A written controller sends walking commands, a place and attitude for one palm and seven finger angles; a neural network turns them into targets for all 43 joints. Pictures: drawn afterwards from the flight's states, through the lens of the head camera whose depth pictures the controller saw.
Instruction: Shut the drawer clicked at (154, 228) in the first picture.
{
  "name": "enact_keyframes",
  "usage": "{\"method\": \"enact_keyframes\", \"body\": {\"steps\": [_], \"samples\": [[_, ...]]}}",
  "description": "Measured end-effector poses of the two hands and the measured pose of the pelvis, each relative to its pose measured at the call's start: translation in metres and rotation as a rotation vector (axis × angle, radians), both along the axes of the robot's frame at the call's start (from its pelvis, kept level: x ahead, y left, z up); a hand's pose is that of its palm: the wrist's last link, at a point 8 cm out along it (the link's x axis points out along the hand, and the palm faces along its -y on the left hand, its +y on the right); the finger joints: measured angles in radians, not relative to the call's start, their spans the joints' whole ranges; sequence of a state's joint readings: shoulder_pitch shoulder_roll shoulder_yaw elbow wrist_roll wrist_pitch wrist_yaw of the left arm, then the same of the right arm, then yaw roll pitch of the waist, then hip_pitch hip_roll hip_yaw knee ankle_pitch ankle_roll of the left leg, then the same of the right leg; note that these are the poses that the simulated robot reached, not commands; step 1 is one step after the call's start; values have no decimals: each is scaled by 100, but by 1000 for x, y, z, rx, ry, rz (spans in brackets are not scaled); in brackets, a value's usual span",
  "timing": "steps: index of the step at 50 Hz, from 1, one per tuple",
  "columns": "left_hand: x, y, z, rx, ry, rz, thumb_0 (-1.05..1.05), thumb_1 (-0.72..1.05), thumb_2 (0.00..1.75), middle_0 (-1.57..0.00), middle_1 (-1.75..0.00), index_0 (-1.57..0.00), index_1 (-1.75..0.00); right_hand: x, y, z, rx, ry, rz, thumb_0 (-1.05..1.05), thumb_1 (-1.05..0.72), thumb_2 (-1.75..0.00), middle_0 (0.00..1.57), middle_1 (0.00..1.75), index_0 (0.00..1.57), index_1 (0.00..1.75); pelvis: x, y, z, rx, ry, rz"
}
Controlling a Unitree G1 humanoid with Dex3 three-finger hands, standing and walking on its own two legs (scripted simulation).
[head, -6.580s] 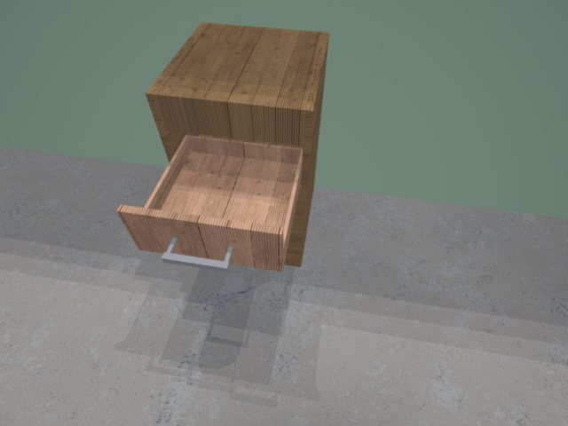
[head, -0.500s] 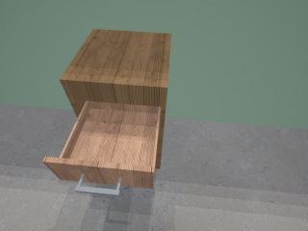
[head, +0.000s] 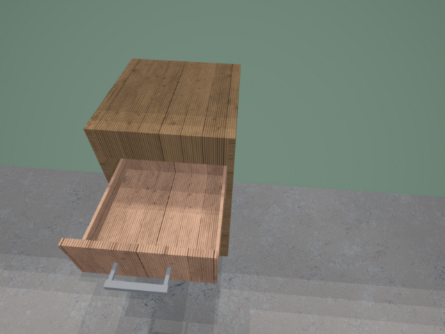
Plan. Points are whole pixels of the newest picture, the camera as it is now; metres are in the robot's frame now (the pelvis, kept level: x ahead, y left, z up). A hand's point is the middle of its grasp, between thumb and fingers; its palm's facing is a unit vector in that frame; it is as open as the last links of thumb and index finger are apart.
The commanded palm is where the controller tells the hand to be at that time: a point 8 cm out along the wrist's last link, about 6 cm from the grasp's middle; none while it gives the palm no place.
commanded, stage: come to a stop and stand still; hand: left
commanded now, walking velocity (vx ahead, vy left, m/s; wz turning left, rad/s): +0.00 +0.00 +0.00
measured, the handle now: (139, 278) +0.29 +0.23 -0.22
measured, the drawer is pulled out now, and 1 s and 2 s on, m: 0.30 0.30 0.30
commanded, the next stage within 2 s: look again from close up in 0.40 s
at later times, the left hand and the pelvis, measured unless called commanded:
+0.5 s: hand out of the picture -0.02 +0.15 -0.17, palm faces +0.01 -0.98 -0.18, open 7.4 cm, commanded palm none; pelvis -0.01 +0.00 +0.00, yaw +0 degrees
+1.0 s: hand out of the picture +0.00 +0.15 -0.18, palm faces +0.02 -0.98 -0.19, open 7.3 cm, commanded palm none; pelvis +0.01 -0.02 +0.00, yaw +0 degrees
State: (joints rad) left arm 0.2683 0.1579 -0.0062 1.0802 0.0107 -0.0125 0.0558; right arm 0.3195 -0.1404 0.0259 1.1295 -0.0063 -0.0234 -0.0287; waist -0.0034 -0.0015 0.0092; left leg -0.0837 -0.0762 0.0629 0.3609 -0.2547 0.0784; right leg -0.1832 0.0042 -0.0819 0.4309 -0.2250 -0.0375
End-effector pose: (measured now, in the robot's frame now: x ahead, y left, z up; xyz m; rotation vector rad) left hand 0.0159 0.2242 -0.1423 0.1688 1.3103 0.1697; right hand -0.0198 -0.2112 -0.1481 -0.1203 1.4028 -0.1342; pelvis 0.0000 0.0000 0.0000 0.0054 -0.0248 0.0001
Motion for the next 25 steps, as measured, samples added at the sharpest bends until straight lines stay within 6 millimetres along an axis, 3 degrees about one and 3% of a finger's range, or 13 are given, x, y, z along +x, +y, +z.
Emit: {"method": "enact_keyframes", "body": {"steps": [6,11,17,25], "samples": [[-40,-7,-5,-24,86,-4,0,92,90,-20,-30,-20,-30,-3,-6,-4,-6,-22,33,0,-91,-90,20,30,20,29,-15,1,-5,-8,10,7],[-59,-8,-1,-25,117,15,0,91,90,-20,-30,-20,-30,-2,-3,-9,12,-35,46,0,-91,-90,20,30,20,29,-16,3,-5,-7,10,10],[-60,-13,0,-28,122,19,0,91,90,-20,-30,-20,-30,0,1,-9,32,-35,50,0,-91,-90,20,30,20,29,-14,0,-4,-1,13,6],[-43,-22,-1,-39,104,7,0,91,90,-20,-30,-20,-30,-4,0,-7,33,3,39,0,-91,-90,20,30,20,29,-6,-4,-2,1,15,1]]}}
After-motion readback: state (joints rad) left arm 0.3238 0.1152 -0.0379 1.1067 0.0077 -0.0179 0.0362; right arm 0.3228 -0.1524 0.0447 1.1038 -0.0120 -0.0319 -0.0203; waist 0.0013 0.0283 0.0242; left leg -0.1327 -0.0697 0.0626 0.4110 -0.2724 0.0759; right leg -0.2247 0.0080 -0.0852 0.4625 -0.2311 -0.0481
